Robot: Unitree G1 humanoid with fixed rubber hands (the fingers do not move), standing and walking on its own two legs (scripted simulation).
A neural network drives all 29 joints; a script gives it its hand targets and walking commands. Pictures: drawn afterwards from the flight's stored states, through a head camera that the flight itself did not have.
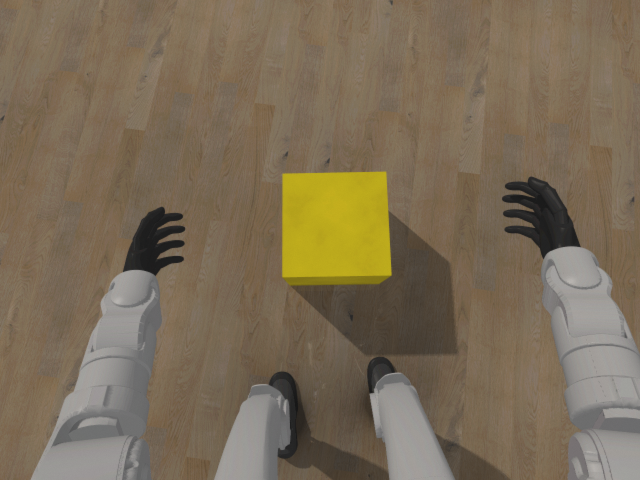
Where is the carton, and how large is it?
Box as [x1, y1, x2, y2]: [282, 172, 391, 285]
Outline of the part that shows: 385,172 283,174 282,277 290,285 379,283 391,275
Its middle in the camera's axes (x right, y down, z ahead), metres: +0.04 -0.03 +0.99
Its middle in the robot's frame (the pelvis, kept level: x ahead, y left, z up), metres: +0.52 -0.03 -0.60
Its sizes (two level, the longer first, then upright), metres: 0.245 0.244 0.207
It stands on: the floor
